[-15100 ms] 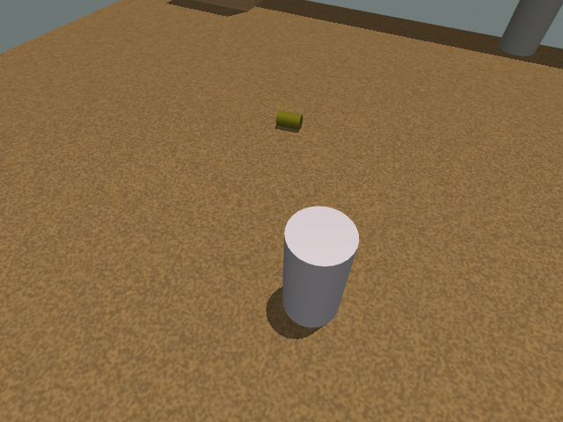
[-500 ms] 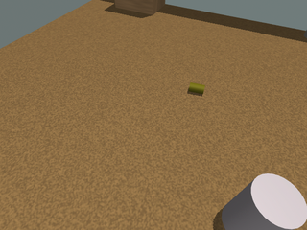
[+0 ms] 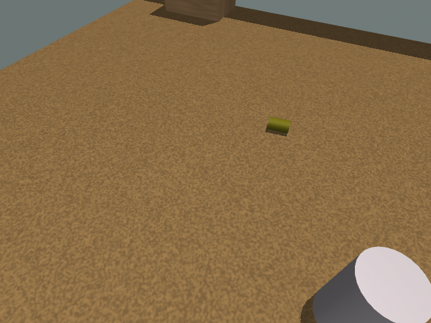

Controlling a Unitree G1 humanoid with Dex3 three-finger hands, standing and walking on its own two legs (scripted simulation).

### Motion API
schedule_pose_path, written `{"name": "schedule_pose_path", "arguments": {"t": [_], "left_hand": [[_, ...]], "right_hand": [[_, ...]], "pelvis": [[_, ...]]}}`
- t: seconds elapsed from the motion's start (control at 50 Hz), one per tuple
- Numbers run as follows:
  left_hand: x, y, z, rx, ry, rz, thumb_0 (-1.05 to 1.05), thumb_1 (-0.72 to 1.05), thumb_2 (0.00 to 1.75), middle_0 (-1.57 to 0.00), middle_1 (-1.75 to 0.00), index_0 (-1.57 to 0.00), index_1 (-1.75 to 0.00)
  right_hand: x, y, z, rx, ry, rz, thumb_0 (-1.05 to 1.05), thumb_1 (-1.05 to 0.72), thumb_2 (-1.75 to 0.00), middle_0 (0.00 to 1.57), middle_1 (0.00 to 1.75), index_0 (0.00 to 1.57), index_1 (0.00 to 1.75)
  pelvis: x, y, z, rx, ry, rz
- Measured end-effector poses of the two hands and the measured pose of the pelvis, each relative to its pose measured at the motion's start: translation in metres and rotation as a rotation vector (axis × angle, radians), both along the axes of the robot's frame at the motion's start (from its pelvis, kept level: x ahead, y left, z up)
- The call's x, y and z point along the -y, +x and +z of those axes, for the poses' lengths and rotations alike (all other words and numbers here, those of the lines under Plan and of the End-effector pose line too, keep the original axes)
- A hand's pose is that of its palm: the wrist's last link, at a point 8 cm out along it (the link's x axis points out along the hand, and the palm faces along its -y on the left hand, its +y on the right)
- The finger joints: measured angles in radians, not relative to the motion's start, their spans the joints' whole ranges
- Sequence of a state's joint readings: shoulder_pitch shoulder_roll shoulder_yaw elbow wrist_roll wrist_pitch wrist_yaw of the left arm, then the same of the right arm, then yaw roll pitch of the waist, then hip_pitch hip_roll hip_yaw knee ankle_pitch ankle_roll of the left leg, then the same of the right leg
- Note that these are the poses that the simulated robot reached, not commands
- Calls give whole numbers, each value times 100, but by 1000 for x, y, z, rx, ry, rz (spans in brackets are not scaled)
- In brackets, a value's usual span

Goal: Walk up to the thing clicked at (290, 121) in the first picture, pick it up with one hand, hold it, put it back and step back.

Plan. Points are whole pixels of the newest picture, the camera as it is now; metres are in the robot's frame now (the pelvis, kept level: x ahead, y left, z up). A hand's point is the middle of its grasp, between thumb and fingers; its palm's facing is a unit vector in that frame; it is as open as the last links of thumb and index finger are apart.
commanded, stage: stand
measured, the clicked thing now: (278, 124) +1.42 -0.44 -0.74
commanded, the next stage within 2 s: walk up in 0.90 s
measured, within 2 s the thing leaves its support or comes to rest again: neither
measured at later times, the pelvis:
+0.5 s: pelvis +0.00 +0.00 +0.00, yaw +0 degrees
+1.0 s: pelvis +0.00 +0.00 +0.00, yaw -1 degrees
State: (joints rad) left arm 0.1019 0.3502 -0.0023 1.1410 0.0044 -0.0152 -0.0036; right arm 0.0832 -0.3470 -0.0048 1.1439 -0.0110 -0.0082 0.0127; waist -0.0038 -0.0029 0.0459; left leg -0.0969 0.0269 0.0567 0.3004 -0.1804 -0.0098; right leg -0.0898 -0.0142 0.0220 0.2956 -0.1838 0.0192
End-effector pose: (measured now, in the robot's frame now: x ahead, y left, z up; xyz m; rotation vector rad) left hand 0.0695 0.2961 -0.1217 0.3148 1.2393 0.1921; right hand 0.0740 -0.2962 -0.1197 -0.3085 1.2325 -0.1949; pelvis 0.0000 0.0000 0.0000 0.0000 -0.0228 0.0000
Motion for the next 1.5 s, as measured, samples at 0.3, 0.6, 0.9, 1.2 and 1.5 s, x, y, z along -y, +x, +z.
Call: {"name": "schedule_pose_path", "arguments": {"t": [0.3, 0.6, 0.9, 1.2, 1.5], "left_hand": [[0, -1, 0, 1, 1, 0, 0, 91, 90, -20, -30, -20, -30], [-1, -4, 1, 3, 1, 2, 0, 91, 90, -20, -30, -20, -30], [-1, -10, 1, 1, 4, 6, 0, 91, 90, -20, -30, -20, -30], [-5, 39, 19, 96, 87, -23, 0, 91, 90, -20, -30, -20, -30], [2, 98, -6, -33, 50, 96, 0, 90, 90, -21, -30, -20, -30]], "right_hand": [[0, -3, 0, -5, -2, 0, 0, -91, -90, 20, 30, 20, 30], [0, -7, 0, -6, -3, 2, 0, -91, -90, 20, 30, 20, 30], [0, -11, 0, -8, -1, 5, 0, -91, -90, 20, 30, 20, 30], [78, 8, -12, 2, -25, -60, 0, -91, -90, 20, 30, 20, 30], [51, 234, -2, 98, 13, 148, 1, -91, -90, 20, 30, 20, 30]], "pelvis": [[0, 1, 0, 3, -1, 3], [0, -2, 0, 6, 0, 4], [1, -5, 0, 9, 0, 8], [40, 49, -19, 10, -6, -20], [40, 188, -25, 16, -47, 33]]}}
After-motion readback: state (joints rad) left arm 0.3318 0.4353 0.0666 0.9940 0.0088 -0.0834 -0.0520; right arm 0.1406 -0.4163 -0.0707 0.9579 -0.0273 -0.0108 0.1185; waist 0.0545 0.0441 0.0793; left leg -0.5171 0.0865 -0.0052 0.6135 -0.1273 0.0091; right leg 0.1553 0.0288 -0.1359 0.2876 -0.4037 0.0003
